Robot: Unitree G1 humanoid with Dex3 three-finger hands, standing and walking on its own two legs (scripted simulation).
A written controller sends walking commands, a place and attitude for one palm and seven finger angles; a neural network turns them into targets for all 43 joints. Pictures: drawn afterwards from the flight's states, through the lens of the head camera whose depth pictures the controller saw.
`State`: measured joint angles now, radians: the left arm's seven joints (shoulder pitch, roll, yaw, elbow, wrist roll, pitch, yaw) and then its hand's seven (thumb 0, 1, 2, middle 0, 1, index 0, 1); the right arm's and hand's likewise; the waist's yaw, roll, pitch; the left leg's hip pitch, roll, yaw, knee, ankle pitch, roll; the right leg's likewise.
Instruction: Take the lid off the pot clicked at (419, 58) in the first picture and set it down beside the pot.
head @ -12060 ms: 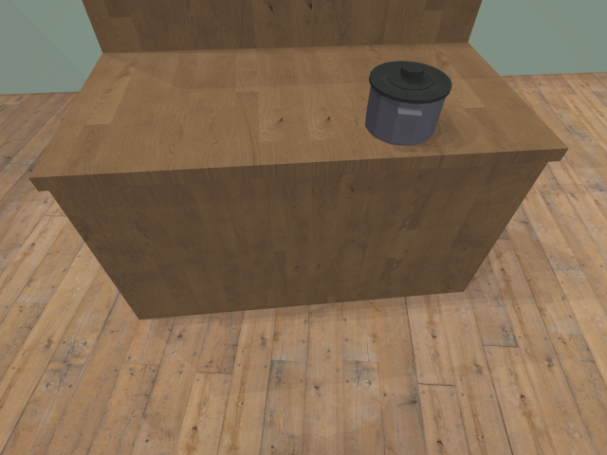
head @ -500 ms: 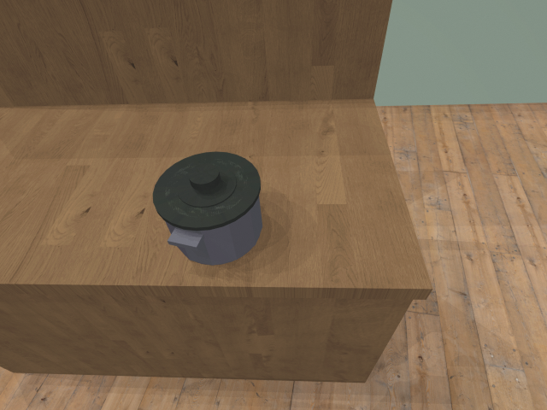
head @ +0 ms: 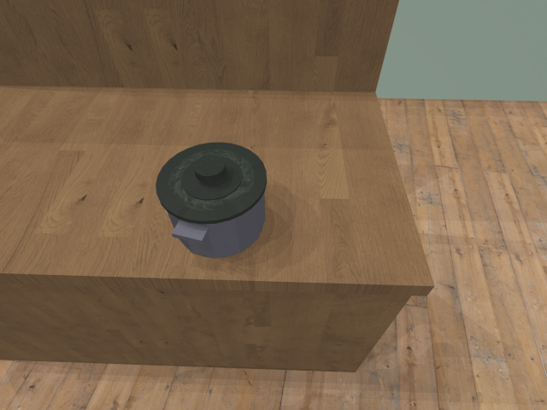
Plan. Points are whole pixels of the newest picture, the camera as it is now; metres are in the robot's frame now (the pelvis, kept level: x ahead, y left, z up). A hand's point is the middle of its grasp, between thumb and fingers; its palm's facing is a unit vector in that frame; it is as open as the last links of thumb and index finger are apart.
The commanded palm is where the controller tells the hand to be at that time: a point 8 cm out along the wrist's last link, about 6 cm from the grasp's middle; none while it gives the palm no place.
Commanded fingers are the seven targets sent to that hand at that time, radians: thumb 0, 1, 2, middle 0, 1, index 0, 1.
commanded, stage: look again from close up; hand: left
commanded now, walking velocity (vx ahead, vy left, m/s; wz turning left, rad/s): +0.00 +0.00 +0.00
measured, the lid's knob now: (210, 168) +0.46 +0.13 +0.09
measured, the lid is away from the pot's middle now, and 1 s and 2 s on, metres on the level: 0.00 0.00 0.00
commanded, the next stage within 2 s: lift the closed hand beside the body in 0.50 s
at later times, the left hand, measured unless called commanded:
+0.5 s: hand out of the picture +0.00 +0.19 -0.17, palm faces +0.00 -0.98 -0.20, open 7.4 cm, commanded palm none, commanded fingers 0.00 0.90 0.90 -0.20 -0.30 -0.20 -0.30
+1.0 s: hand out of the picture +0.11 +0.21 -0.05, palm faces +0.22 -0.95 -0.24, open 4.5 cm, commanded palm +0.07 +0.26 -0.02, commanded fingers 0.00 0.90 0.90 -1.12 -1.31 -1.12 -1.31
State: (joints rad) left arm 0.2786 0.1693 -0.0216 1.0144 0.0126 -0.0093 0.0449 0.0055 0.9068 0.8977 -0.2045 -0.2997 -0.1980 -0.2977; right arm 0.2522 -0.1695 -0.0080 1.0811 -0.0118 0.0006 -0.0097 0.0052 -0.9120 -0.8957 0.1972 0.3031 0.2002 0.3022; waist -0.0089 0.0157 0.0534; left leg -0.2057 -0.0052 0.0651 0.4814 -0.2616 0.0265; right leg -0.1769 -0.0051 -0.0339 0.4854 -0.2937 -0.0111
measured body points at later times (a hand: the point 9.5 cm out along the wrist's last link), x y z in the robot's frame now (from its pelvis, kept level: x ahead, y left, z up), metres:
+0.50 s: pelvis +0.00 +0.02 +0.00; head +0.02 +0.02 +0.45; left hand +0.00 +0.24 -0.16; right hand +0.00 -0.20 -0.16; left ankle +0.00 +0.10 -0.74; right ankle -0.02 -0.11 -0.74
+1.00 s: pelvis -0.02 +0.01 +0.00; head -0.03 +0.02 +0.45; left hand +0.09 +0.26 -0.03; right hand +0.21 -0.21 -0.03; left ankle +0.00 +0.10 -0.74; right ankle -0.02 -0.11 -0.74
